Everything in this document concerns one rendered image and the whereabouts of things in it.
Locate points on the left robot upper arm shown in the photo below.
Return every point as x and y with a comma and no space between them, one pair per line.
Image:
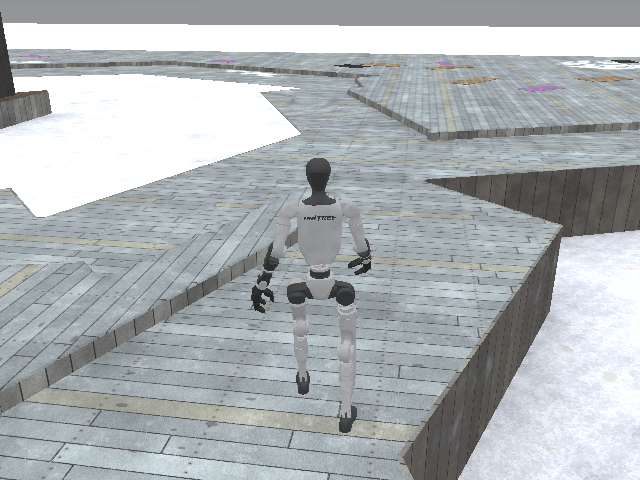
287,212

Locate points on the robot torso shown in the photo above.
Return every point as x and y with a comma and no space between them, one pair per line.
319,239

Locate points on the robot right forearm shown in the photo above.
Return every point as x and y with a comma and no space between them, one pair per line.
365,257

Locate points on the right robot hand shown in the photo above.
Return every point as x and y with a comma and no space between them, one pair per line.
356,262

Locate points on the robot left forearm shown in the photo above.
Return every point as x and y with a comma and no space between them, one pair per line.
267,270

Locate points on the left robot hand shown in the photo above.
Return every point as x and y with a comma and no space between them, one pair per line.
257,299

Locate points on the right robot upper arm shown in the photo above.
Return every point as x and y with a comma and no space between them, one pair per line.
351,211

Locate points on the right robot thigh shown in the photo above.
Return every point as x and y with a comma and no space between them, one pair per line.
347,313

